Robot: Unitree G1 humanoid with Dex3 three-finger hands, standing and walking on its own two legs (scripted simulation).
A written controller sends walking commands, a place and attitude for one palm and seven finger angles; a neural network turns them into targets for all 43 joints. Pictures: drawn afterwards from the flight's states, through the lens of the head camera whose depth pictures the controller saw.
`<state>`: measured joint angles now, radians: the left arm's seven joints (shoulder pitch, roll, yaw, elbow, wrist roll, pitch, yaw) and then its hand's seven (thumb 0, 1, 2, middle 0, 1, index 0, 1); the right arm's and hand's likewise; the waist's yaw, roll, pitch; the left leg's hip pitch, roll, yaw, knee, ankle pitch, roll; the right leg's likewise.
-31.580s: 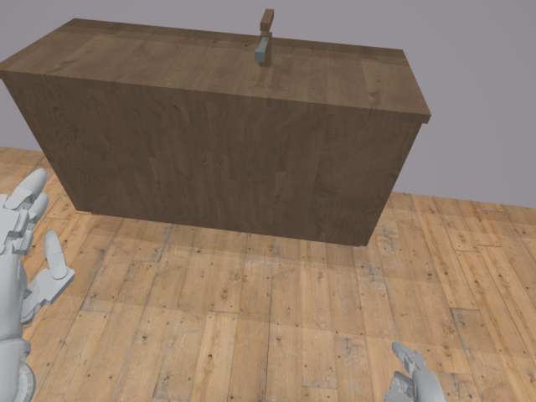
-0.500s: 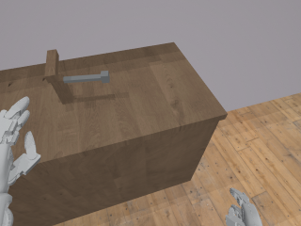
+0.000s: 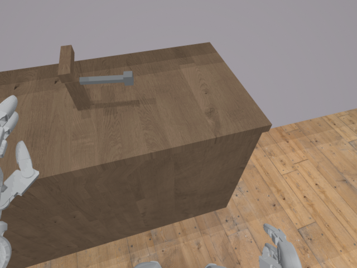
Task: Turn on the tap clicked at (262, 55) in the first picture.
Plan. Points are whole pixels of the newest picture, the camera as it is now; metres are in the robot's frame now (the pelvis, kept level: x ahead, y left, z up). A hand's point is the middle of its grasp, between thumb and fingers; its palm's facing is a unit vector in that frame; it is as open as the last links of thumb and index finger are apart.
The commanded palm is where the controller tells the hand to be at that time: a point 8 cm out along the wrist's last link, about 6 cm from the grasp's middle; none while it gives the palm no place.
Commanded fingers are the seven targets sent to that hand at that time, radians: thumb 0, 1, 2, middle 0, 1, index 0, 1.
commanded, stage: step back with the hand held close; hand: left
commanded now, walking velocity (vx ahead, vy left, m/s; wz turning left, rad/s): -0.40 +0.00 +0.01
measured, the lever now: (128, 78) +0.56 +0.19 +0.10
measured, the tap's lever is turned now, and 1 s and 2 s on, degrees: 80 80 80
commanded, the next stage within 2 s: stop stepping back and stand still in 0.52 s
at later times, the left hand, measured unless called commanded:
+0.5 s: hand out of the picture +0.11 +0.24 +0.19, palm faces +0.48 -0.80 -0.36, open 7.4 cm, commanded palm +0.05 +0.28 +0.19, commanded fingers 0.00 0.90 0.90 -0.20 -0.30 -0.20 -0.30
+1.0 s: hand out of the picture -0.03 +0.25 +0.18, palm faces +0.51 -0.79 -0.33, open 7.4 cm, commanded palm -0.08 +0.28 +0.19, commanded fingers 0.00 0.90 0.90 -0.20 -0.30 -0.20 -0.30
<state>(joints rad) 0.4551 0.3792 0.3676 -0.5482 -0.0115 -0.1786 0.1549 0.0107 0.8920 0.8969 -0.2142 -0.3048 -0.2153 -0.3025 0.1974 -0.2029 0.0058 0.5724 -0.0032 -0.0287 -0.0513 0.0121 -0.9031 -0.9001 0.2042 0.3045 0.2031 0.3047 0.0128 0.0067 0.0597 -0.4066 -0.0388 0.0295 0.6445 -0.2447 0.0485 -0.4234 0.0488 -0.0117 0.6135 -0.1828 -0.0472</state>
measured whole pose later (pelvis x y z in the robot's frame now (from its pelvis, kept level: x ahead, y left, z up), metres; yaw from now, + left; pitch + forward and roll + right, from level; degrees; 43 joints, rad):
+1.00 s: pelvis -0.22 -0.01 +0.02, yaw +3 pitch -2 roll -1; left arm 0.46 0.33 0.34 -0.42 -0.04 -0.09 0.17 0.01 0.90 0.90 -0.21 -0.30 -0.21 -0.30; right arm 0.34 -0.20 0.01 0.67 0.02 -0.10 -0.06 0.01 -0.90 -0.90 0.20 0.30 0.20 0.30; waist 0.00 0.02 -0.05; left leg -0.19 0.07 0.01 0.50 -0.29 0.00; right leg -0.31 0.01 -0.05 0.73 -0.40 0.00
